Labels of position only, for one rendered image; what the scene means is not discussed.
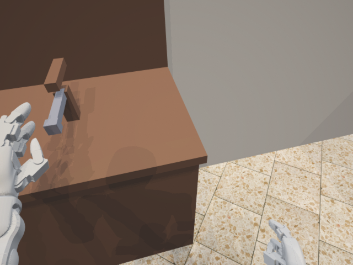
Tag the right robot hand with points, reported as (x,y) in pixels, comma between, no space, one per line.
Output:
(288,252)

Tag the tap lever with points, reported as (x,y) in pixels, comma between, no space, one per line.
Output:
(53,125)

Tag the left robot hand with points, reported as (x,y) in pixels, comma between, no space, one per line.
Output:
(13,141)

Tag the counter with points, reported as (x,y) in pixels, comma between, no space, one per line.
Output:
(123,174)

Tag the left robot forearm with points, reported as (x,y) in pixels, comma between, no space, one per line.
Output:
(12,229)

